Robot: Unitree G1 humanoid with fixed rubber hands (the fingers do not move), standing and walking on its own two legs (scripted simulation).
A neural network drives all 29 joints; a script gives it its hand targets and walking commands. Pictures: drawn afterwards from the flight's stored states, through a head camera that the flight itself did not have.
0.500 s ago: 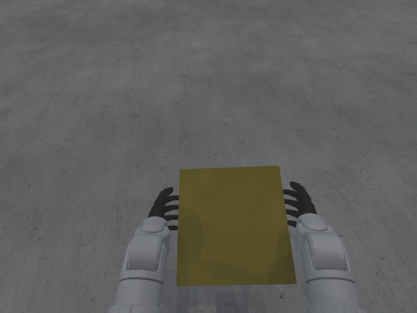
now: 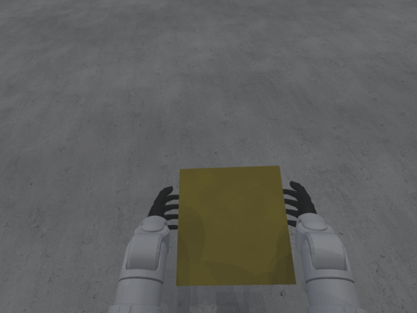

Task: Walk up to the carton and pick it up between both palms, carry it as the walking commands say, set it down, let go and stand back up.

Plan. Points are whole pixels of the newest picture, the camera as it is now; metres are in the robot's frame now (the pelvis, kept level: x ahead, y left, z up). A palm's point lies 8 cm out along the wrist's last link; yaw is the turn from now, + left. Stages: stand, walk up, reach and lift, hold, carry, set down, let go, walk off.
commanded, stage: carry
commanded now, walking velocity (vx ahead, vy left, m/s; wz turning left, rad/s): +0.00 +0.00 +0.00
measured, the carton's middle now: (230, 229) +0.30 +0.00 -0.07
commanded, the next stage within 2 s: hold in 0.66 s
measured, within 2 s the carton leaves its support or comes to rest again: neither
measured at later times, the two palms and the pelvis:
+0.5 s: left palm (155, 226) +0.26 +0.14 +0.03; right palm (305, 223) +0.27 -0.14 +0.03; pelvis -0.01 +0.00 +0.00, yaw +0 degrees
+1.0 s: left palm (140, 232) +0.24 +0.17 +0.04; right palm (295, 234) +0.25 -0.12 +0.03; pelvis -0.02 +0.02 +0.01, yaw -11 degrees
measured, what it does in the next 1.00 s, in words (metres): stands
